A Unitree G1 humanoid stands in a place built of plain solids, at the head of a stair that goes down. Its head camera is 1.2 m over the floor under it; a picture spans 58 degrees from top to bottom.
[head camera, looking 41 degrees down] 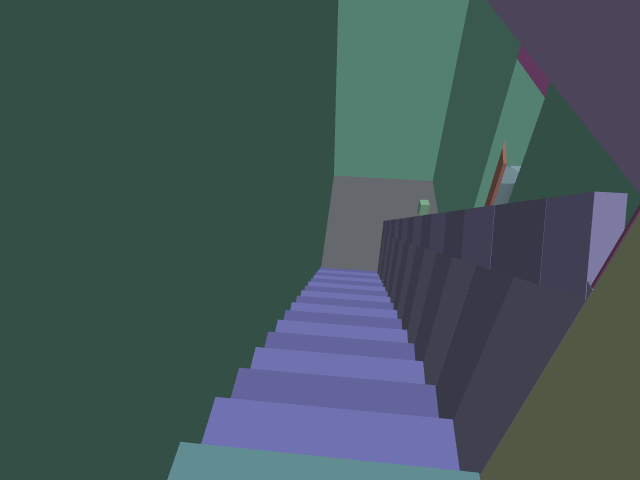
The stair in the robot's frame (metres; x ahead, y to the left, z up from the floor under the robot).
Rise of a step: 0.19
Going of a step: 0.24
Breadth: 0.81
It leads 6 degrees to the right of straight ahead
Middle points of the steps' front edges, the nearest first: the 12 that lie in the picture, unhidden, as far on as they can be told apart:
0.49 -0.02 0.00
0.73 -0.04 -0.19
0.97 -0.06 -0.38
1.21 -0.09 -0.58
1.45 -0.11 -0.77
1.69 -0.14 -0.97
1.93 -0.16 -1.16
2.16 -0.18 -1.35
2.40 -0.21 -1.55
2.64 -0.23 -1.74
2.88 -0.25 -1.93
3.12 -0.28 -2.13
